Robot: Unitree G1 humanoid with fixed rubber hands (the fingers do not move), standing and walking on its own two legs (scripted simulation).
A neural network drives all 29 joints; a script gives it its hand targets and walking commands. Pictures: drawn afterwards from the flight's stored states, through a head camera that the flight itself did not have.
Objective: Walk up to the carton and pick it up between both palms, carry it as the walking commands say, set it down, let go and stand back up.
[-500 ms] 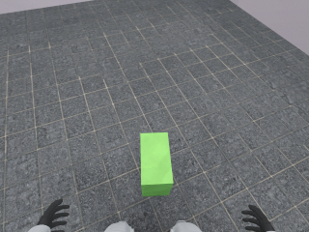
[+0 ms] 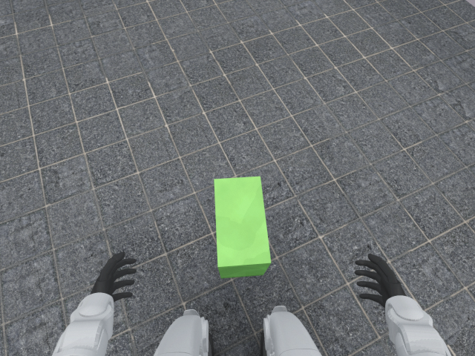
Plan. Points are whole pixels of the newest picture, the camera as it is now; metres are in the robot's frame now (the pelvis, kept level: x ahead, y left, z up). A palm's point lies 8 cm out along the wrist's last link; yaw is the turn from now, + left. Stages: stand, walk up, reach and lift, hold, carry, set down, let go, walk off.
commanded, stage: reach and lift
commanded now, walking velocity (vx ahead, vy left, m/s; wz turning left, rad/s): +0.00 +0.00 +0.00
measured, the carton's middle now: (239, 229) +0.48 -0.02 -0.58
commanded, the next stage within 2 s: none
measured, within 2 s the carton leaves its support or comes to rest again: neither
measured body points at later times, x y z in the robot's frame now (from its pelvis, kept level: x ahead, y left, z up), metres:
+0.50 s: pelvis -0.07 -0.03 -0.04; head +0.17 -0.02 +0.34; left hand +0.35 +0.20 -0.14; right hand +0.35 -0.23 -0.14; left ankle +0.01 +0.11 -0.67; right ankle +0.02 -0.13 -0.67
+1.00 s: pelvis -0.08 -0.02 -0.05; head +0.30 -0.02 +0.19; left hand +0.46 +0.14 -0.22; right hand +0.47 -0.20 -0.21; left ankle +0.01 +0.11 -0.67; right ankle +0.02 -0.13 -0.67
